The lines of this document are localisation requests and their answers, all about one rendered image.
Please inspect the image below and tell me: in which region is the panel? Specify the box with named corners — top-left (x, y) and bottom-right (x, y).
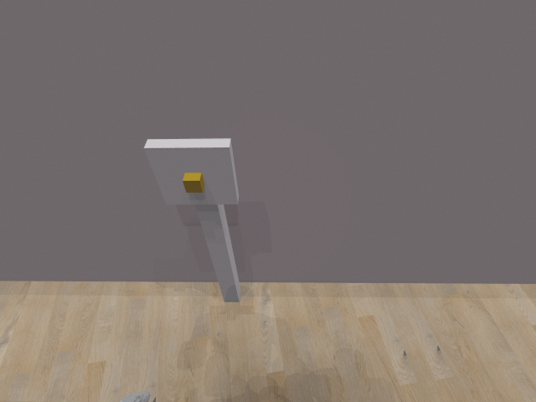
top-left (144, 138), bottom-right (240, 302)

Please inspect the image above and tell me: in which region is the button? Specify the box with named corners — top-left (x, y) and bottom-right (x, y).
top-left (183, 173), bottom-right (204, 193)

